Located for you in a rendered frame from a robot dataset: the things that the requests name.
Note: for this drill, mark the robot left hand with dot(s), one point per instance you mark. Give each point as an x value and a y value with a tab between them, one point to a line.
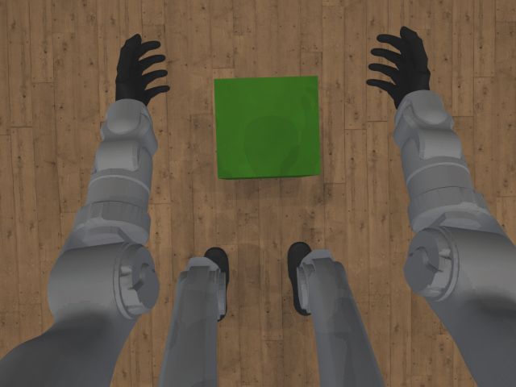
130	83

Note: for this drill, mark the carton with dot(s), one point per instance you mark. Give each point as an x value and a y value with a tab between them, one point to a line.
267	127

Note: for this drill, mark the robot right forearm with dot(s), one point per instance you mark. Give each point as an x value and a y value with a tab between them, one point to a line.
435	170

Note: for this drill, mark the robot right thigh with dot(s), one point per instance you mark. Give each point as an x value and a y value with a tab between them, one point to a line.
345	354

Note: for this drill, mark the robot left foot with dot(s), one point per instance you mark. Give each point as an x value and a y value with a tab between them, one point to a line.
219	256

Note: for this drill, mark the robot left forearm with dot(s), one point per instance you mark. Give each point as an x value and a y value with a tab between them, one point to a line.
116	207

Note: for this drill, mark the left robot upper arm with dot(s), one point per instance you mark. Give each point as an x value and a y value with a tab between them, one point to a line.
96	295

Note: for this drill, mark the right robot upper arm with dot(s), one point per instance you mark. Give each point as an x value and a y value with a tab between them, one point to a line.
468	278

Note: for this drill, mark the robot right hand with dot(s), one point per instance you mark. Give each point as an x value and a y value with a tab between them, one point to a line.
413	73

